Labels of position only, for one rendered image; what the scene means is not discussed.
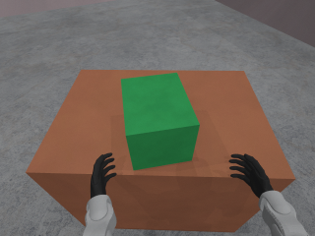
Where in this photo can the robot right forearm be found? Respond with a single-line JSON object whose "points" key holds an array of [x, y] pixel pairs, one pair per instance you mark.
{"points": [[280, 215]]}

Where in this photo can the robot left hand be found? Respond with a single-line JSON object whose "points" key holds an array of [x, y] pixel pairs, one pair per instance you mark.
{"points": [[98, 179]]}

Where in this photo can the robot right hand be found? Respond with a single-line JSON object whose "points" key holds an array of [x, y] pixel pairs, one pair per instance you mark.
{"points": [[254, 174]]}

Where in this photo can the pedestal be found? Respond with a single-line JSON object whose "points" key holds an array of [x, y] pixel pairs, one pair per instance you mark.
{"points": [[196, 195]]}

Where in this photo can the carton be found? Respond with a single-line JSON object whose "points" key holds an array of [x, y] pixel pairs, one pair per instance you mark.
{"points": [[161, 127]]}

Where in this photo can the robot left forearm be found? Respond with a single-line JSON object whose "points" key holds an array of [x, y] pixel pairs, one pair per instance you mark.
{"points": [[100, 218]]}

